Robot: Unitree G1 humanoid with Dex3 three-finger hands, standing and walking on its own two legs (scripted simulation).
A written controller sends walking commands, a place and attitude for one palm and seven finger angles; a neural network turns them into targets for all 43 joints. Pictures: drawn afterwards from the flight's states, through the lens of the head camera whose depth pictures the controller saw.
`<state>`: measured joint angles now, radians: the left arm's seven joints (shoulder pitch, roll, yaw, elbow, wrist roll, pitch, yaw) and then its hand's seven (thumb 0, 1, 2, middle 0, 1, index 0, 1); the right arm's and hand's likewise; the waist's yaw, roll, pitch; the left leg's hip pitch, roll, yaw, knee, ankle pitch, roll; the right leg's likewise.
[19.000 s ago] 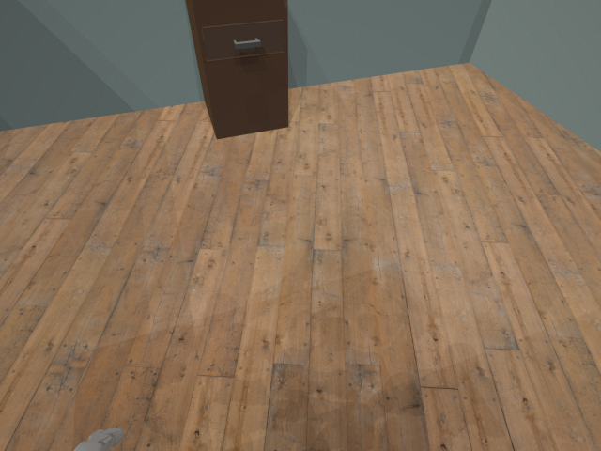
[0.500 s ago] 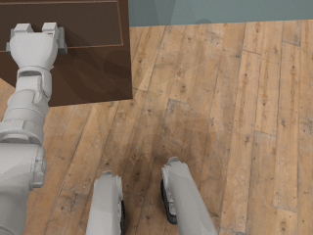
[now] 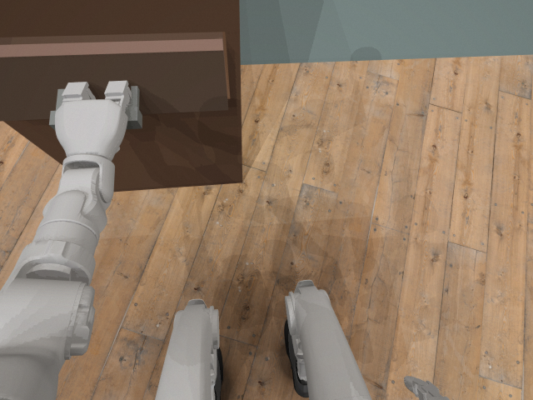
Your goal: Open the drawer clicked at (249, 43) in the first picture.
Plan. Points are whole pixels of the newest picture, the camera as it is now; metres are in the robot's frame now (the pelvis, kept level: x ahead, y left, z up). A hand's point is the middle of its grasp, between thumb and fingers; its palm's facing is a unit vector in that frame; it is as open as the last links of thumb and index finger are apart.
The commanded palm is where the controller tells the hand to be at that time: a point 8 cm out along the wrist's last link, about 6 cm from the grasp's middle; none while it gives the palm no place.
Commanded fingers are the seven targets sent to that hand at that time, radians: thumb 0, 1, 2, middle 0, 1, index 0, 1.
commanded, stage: pull the drawer open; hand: left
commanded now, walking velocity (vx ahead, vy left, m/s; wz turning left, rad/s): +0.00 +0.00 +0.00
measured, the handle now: (98, 107) +0.55 +0.22 -0.03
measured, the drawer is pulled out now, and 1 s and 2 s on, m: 0.03 0.10 0.15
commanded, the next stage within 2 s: none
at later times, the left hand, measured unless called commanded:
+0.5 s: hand (108, 166) +0.47 +0.21 -0.06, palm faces -0.02 -0.01 -1.00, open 5.5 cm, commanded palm +0.43 +0.21 -0.01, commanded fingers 0.00 0.90 0.90 -0.40 -1.35 -0.40 -1.35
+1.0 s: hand (107, 187) +0.43 +0.21 -0.06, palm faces -0.02 -0.01 -1.00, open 5.5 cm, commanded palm +0.39 +0.21 -0.01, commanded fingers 0.00 0.90 0.90 -0.40 -1.35 -0.40 -1.35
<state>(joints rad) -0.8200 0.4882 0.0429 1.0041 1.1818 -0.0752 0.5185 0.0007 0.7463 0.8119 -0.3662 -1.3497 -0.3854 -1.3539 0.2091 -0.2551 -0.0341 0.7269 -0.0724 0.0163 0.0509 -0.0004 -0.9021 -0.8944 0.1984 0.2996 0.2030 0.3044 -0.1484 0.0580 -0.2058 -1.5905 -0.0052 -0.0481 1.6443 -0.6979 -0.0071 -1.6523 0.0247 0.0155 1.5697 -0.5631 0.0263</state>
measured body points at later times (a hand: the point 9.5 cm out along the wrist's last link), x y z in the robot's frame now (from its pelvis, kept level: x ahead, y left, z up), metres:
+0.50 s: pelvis +0.00 +0.00 +0.01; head +0.18 +0.00 +0.42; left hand +0.46 +0.21 +0.00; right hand +0.06 -0.27 -0.13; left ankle +0.02 +0.12 -0.53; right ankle +0.07 -0.13 -0.53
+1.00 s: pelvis +0.00 -0.01 +0.02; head +0.17 -0.01 +0.43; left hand +0.43 +0.21 +0.00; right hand +0.08 -0.27 -0.13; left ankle +0.02 +0.12 -0.53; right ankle +0.07 -0.13 -0.53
